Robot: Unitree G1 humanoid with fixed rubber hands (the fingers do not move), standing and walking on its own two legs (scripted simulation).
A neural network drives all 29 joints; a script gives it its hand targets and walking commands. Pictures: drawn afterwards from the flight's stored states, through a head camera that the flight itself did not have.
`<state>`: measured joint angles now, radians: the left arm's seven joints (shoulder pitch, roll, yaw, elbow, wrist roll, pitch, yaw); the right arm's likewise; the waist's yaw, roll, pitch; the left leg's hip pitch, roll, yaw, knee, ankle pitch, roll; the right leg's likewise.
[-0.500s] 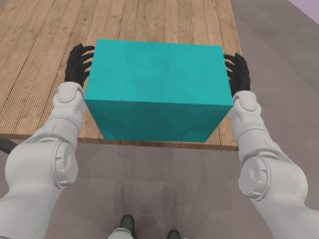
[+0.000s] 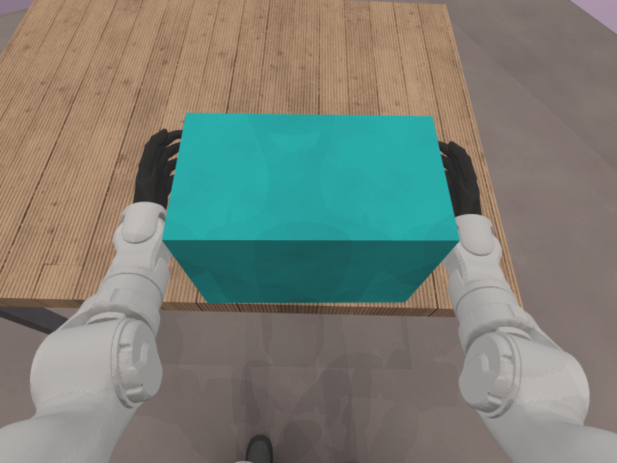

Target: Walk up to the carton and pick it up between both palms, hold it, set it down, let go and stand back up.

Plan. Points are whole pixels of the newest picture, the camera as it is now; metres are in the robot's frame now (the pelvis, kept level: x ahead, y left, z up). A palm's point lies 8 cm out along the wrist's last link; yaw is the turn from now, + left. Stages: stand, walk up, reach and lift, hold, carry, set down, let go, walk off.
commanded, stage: set down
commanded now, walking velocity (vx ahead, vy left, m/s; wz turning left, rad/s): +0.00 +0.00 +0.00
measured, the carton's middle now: (308, 218) +0.43 +0.04 -0.01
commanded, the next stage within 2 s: none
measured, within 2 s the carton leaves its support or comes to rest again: neither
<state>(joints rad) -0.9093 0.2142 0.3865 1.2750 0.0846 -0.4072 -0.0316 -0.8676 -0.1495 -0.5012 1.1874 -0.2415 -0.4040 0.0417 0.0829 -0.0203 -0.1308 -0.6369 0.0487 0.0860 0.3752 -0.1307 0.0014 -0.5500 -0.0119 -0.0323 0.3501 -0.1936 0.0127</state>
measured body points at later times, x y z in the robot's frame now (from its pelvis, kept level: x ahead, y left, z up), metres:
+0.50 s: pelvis -0.03 -0.02 -0.03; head +0.11 +0.00 +0.39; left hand +0.42 +0.28 +0.00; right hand +0.48 -0.20 +0.02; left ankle +0.00 +0.12 -0.74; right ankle -0.04 -0.13 -0.74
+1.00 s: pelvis -0.05 -0.01 -0.03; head +0.06 +0.01 +0.41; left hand +0.43 +0.28 +0.09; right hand +0.48 -0.20 +0.11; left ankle +0.00 +0.12 -0.74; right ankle -0.04 -0.13 -0.74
